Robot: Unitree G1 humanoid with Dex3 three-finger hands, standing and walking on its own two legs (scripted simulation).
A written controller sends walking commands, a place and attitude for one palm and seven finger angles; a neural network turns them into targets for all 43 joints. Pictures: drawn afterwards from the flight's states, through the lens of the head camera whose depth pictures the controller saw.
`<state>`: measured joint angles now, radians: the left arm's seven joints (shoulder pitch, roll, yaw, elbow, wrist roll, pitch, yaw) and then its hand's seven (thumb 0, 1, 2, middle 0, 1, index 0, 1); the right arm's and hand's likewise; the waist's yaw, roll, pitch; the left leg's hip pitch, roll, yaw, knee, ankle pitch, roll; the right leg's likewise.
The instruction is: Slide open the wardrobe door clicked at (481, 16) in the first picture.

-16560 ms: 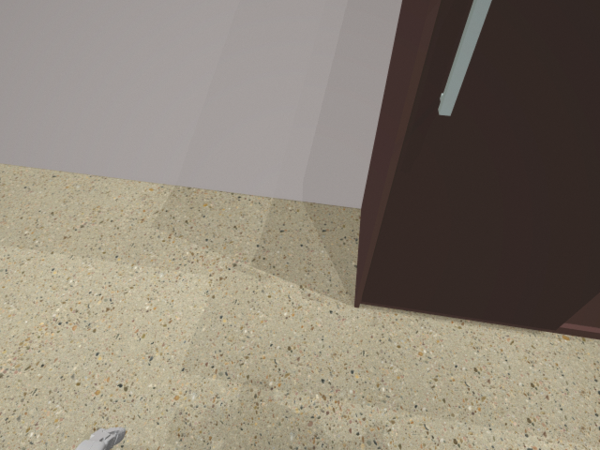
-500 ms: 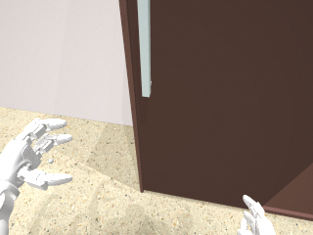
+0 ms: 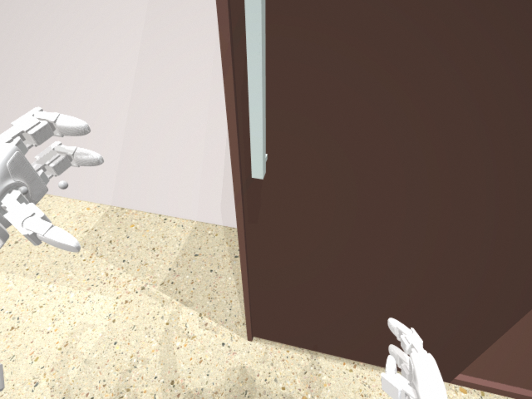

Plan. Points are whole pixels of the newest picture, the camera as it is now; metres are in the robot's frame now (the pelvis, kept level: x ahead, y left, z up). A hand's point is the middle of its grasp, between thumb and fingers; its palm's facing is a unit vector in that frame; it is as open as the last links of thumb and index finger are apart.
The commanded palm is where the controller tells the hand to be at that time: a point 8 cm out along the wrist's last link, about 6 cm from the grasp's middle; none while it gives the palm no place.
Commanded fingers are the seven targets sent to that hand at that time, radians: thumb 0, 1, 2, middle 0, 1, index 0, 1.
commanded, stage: raise the hand with hooked fingers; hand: left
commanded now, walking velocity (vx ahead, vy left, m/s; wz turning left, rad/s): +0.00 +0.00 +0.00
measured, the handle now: (260, 87) +0.50 +0.08 +0.26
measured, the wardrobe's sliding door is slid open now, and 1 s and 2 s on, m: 0.00 0.00 0.00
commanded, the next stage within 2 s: move the hooked fingers beside the handle in 0.56 s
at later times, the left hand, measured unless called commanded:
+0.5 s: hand (85, 169) +0.29 +0.27 +0.24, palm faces +0.01 -0.99 -0.12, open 13.9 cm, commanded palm +0.25 +0.30 +0.25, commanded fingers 0.00 -0.50 0.30 -0.30 -1.20 -0.30 -1.20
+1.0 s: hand (133, 162) +0.32 +0.22 +0.24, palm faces -0.11 -0.99 -0.11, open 14.0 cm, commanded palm +0.29 +0.27 +0.25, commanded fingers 0.00 -0.50 0.30 -0.30 -1.20 -0.30 -1.20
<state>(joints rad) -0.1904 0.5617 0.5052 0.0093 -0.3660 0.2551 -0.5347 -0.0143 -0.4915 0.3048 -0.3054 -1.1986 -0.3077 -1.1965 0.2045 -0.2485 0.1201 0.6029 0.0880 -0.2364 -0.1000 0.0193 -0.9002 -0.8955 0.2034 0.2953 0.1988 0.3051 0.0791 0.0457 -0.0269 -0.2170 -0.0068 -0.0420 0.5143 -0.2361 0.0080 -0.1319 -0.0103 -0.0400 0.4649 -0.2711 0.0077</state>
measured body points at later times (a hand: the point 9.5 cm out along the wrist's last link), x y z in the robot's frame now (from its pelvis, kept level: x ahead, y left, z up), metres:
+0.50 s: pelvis +0.01 -0.01 +0.00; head -0.02 -0.04 +0.45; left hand +0.28 +0.32 +0.25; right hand +0.22 -0.23 -0.06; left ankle +0.03 +0.11 -0.74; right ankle -0.01 -0.13 -0.74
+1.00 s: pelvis +0.01 -0.01 +0.00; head -0.01 -0.03 +0.45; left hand +0.32 +0.27 +0.24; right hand +0.22 -0.22 -0.06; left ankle +0.03 +0.11 -0.74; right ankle -0.01 -0.13 -0.74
